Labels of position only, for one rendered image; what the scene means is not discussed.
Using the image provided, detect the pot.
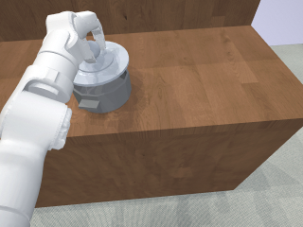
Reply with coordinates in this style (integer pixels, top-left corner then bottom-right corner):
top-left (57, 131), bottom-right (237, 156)
top-left (73, 69), bottom-right (132, 114)

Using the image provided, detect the knob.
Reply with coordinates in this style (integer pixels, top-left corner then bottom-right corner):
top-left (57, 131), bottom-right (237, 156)
top-left (87, 40), bottom-right (100, 58)

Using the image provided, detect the lid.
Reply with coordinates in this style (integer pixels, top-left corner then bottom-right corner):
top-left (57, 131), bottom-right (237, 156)
top-left (73, 41), bottom-right (130, 87)

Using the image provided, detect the robot left hand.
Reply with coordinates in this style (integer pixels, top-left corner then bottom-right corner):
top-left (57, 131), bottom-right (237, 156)
top-left (76, 10), bottom-right (106, 63)

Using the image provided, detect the left robot forearm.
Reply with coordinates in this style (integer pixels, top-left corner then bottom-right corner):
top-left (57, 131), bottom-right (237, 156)
top-left (0, 11), bottom-right (87, 138)

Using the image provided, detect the robot left upper arm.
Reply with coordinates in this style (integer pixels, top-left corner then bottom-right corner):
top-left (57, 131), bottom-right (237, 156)
top-left (0, 90), bottom-right (73, 227)

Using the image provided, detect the table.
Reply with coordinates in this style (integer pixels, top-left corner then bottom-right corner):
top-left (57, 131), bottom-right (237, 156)
top-left (0, 0), bottom-right (303, 208)

